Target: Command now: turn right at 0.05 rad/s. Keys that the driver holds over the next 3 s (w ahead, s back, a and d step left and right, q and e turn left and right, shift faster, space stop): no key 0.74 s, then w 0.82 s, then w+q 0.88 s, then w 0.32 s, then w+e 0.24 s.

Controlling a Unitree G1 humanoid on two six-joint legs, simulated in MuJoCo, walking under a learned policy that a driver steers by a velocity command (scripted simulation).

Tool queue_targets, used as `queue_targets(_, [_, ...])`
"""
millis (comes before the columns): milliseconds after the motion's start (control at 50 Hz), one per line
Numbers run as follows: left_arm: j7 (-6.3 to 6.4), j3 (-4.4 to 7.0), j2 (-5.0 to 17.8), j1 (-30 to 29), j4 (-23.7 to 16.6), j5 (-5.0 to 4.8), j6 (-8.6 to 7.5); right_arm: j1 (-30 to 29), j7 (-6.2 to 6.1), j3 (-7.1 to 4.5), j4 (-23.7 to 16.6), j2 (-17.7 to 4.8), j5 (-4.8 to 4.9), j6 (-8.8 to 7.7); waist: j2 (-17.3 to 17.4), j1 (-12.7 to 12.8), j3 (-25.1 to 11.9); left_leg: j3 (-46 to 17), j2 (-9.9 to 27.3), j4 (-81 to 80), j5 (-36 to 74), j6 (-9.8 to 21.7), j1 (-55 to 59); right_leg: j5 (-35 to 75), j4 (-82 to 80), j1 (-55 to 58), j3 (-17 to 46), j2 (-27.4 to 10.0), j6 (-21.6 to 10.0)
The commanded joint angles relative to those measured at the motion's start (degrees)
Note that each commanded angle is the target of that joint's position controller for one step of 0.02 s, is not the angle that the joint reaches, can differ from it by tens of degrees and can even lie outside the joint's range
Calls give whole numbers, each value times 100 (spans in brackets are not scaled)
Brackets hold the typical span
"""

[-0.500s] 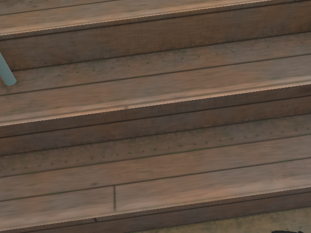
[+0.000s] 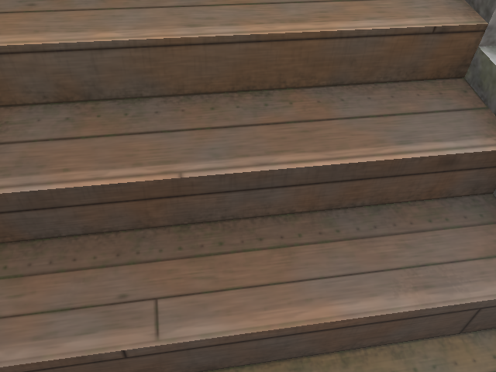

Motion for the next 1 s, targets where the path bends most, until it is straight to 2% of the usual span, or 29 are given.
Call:
queue_targets(20, [37, 52, 206, -3, -195, 5, -133, 284, 0, -213, -163, -511, -4, -44, 283, -108, 119, -814, 764, -914, -80, 92, 262, 205, -460, -345, 168, -280, -233])
queue_targets(80, [73, 68, 248, 216, -33, -17, -160, 358, 11, -235, -31, -532, -15, -29, 220, -68, 194, -840, 729, -1021, -391, 127, 213, 129, -521, -351, 162, -306, -262])
queue_targets(120, [99, 58, 243, 301, 55, 5, -176, 401, 24, -243, 73, -523, 2, -34, 161, -76, 248, -874, 730, -1069, -504, 147, 171, 65, -529, -348, 185, -321, -293])
queue_targets(260, [120, 54, 299, 523, 322, -34, -202, 768, 12, -251, 482, -577, 14, -14, 145, -67, 335, -816, 674, -1052, -197, 164, 205, 166, -613, -266, 186, -369, -330])
queue_targets(520, [173, -36, 271, 581, 749, -54, -162, 1250, -30, -193, 1089, -540, 67, -20, 148, -105, 439, -717, 664, -952, 647, 146, 445, 431, -719, -100, 203, -456, -376])
queue_targets(740, [187, -108, 289, 594, 977, -71, -147, 1395, -42, -140, 1419, -491, 71, 5, 163, -108, 533, -713, 676, -975, 745, 137, 514, 495, -774, -18, 183, -485, -405])
queue_targets(760, [187, -117, 274, 613, 1000, -66, -142, 1414, -40, -141, 1442, -497, 70, 12, 186, -118, 470, -726, 642, -1039, 255, 160, 521, 212, -774, 0, 151, -434, -428])
queue_targets(780, [189, -106, 311, 608, 1001, -62, -132, 1404, -42, -173, 1448, -585, 71, 31, 253, -125, 530, -774, 608, -1101, -401, 211, 430, -152, -678, -65, 78, -336, -471])
queue_targets(820, [192, -77, 373, 656, 976, -60, -108, 1356, -48, -298, 1390, -940, 86, 115, 561, -160, 690, -1156, 735, -1256, -1955, 484, 210, -1098, -48, -472, -236, -11, -630])
queue_targets(860, [135, -71, 329, 462, 851, 10, -111, 1646, -44, -393, 1457, -1140, 93, 185, 863, -363, 935, -1936, 1236, -1656, -3333, 861, 131, -1431, 809, -1232, -559, 142, -705])
queue_targets(880, [99, -100, 219, 320, 773, 21, -122, 1823, -35, -408, 1529, -1101, 67, 194, 1035, -506, 1006, -2404, 1559, -1925, -3598, 1124, -5, -1220, 1437, -1391, -747, 89, -694])
queue_targets(900, [56, -112, 145, 213, 676, 40, -157, 1862, -27, -424, 1607, -1098, 84, 198, 1126, -543, 1000, -2790, 1833, -2177, -3708, 1388, -161, -1033, 2122, -1550, -755, -64, -683])
queue_targets(920, [15, -97, 173, 137, 575, 24, -203, 1777, -21, -441, 1648, -1129, 65, 172, 1087, -535, 1007, -2950, 1984, -2297, -3519, 1588, -209, -1083, 2741, -1796, -735, -175, -664])
queue_targets(940, [-37, -68, 316, 1, 442, -10, -252, 1683, -12, -454, 1692, -1177, 10, 146, 850, -504, 968, -2815, 1978, -2354, -3185, 1610, -58, -1270, 2907, -2055, -685, -229, -622])
queue_targets(980, [-77, -58, 360, 17, 259, -78, -345, 1338, -24, -418, 1700, -1110, 37, 21, 684, -227, 886, -2288, 1815, -2276, -2411, 1425, -39, -1223, 2508, -1801, -585, -328, -685])
queue_targets(1000, [-142, -110, 185, 198, 255, -97, -368, 1018, -11, -374, 1635, -1065, 26, -16, 781, -55, 811, -1737, 1554, -2193, -1885, 1265, -239, -1172, 2015, -1259, -636, -278, -760])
